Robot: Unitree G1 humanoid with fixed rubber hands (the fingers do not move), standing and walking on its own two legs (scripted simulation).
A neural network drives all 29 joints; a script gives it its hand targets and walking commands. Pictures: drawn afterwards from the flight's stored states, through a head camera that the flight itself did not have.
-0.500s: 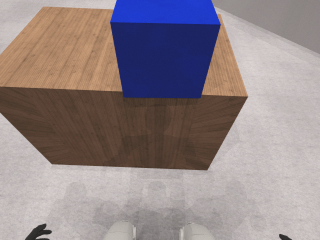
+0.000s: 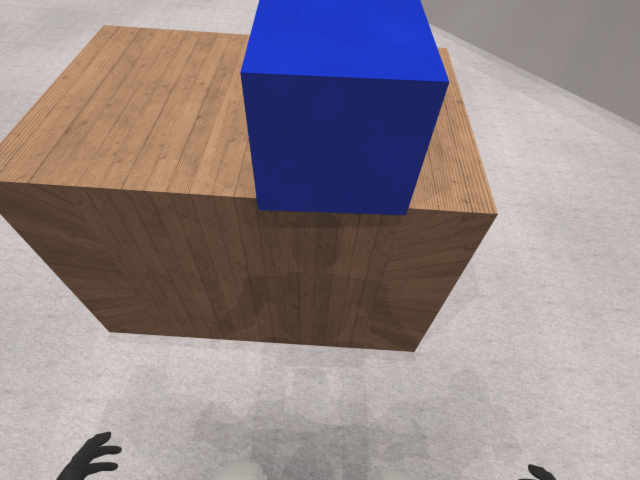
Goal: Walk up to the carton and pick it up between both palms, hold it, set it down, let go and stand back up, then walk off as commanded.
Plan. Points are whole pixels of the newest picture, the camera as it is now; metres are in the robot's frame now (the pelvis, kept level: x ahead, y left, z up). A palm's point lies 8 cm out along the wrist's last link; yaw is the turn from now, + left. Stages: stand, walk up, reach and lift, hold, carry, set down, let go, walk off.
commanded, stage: walk up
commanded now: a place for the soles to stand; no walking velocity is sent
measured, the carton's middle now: (336, 107) +0.69 +0.00 +0.07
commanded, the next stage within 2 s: none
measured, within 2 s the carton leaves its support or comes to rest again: neither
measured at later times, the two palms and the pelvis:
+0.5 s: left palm out of the picture +0.10 +0.31 -0.09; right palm out of the picture +0.13 -0.29 -0.09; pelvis +0.02 +0.00 +0.02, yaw +1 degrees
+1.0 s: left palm out of the picture +0.12 +0.32 -0.09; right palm (514, 352) +0.32 -0.30 -0.11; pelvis +0.15 -0.01 -0.01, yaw +1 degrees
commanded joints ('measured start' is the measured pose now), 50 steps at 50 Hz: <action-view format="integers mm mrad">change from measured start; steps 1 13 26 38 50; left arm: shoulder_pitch -60 -34 66 439 320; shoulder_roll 214 189 227 304 235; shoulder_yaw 43 33 78 127 76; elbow -42 -33 -140 -151 -290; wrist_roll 2 -2 18 -1 -16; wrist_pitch -20 -27 -45 -93 -88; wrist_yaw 3 2 -24 22 39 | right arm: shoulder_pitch -44 -61 63 -69 177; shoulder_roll -221 -181 -275 -221 -212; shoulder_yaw -38 -29 -102 -75 -130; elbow -56 -35 -95 -271 -253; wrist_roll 8 8 -26 0 -12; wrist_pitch -24 -18 -24 -28 2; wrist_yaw -12 -2 34 10 61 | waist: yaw -14 -5 -36 105 -105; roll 6 11 97 19 -35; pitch -155 -137 -28 37 -161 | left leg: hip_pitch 36 124 62 -539 347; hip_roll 77 56 107 -61 -57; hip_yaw -125 -105 -244 -112 66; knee -226 -290 -324 479 -147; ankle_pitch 195 259 -332 -169 344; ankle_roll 86 59 165 69 156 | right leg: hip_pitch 81 92 -70 496 2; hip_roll -85 -101 -58 -289 -75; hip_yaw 130 139 127 437 120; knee -213 -358 -155 -262 162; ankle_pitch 97 135 -239 951 724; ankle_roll -43 -23 -68 -144 -82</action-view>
